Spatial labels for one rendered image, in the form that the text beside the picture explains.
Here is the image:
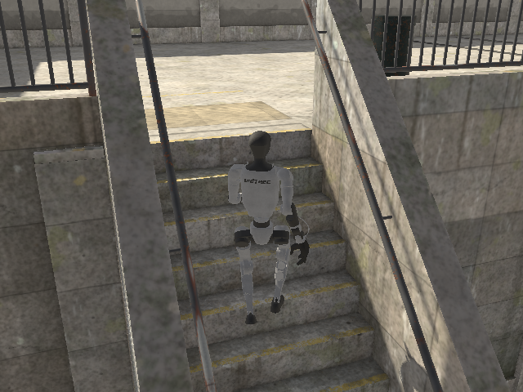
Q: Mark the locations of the stairs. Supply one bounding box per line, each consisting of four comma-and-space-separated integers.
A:
150, 130, 390, 392

